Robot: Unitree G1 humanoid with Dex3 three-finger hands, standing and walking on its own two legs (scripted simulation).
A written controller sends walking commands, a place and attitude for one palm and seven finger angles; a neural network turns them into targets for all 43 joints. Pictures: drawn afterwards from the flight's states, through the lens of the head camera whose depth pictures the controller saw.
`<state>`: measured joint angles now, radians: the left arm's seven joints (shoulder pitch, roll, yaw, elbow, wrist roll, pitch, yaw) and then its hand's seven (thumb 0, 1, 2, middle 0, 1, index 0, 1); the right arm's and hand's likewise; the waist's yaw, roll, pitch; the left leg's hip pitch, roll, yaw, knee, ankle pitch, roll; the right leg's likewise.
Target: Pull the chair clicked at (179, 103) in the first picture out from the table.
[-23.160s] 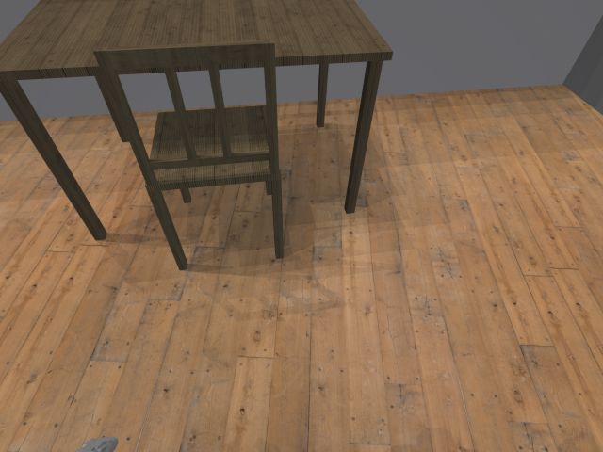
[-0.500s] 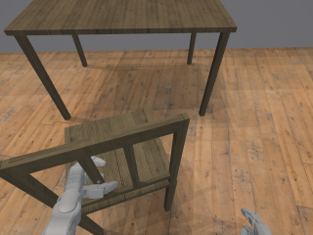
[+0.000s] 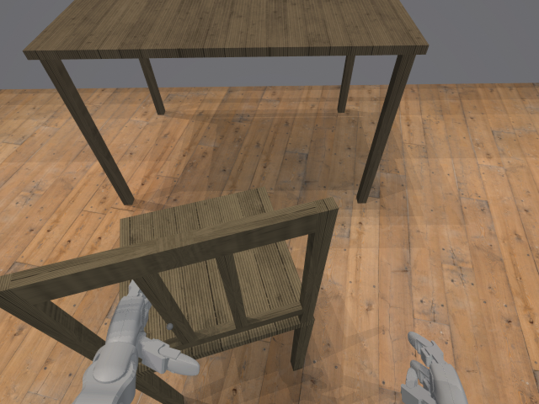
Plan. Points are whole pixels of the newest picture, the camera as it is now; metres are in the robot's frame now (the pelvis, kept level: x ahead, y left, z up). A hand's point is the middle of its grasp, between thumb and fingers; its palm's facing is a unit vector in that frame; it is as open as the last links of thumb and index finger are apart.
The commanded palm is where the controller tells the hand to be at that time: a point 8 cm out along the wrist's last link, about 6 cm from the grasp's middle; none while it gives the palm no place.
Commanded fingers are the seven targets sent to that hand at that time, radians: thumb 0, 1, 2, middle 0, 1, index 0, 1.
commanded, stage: draw the fingers out of the gap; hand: left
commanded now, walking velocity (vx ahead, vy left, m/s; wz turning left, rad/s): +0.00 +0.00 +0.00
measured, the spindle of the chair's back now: (169, 311) +0.27 +0.17 -0.04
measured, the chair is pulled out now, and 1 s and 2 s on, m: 0.57 0.57 0.56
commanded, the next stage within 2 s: draw the hand back to the body in 0.82 s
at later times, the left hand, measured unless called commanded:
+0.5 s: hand (161, 377) +0.17 +0.16 -0.03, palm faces +0.06 -0.97 -0.23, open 17.5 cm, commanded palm +0.15 +0.21 -0.01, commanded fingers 0.00 -0.55 0.20 0.00 0.00 0.00 0.00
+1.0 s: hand out of the picture +0.12 +0.16 -0.02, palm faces +0.10 -0.98 -0.15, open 17.5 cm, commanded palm +0.08 +0.22 +0.01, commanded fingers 0.00 -0.55 0.20 0.00 0.00 0.00 0.00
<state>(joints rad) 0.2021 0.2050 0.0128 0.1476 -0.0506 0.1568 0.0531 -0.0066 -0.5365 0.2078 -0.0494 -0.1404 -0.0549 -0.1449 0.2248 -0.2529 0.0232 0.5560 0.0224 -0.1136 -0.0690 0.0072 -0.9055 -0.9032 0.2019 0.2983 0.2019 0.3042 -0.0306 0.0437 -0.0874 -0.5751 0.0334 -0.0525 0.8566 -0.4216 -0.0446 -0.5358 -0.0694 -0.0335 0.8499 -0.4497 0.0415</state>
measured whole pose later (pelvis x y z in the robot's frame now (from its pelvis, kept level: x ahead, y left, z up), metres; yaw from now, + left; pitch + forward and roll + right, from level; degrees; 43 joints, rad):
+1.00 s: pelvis -0.01 -0.01 -0.02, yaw +1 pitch +9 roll -1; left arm 0.74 0.20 0.00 -0.23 -0.10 0.07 -0.01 -0.01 -0.54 0.21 0.00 0.00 -0.01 0.00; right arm 0.23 -0.21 -0.02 0.53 0.04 -0.19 -0.12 0.01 -0.90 -0.90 0.20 0.30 0.20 0.30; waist -0.01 0.05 -0.15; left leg -0.69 0.04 -0.09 0.99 -0.46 -0.06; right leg -0.63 -0.06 -0.06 0.97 -0.50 0.03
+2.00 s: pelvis +0.02 -0.01 +0.03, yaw +0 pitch -4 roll +0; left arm 0.68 0.42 0.11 -0.38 -0.05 0.15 0.13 0.00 0.34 0.63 -0.13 -0.18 -0.42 -0.30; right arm 0.17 -0.22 0.06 0.67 0.02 -0.24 -0.13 0.01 -0.90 -0.90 0.20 0.30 0.20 0.30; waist 0.08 0.07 0.04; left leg -0.18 0.05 -0.05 0.60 -0.35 -0.06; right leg -0.14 -0.05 -0.05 0.59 -0.37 0.03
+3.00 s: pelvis -0.04 -0.02 +0.03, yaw +0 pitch -3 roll +0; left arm 0.61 0.57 0.33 -0.59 -0.09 0.01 0.14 0.02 0.89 0.90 -0.24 -0.32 -0.35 -0.36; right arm 0.13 -0.24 0.01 0.58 0.05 -0.09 -0.13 0.01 -0.91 -0.90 0.20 0.30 0.20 0.30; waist 0.08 0.04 0.17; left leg -0.26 0.06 -0.06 0.52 -0.21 -0.07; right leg -0.24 -0.04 -0.06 0.54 -0.25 0.02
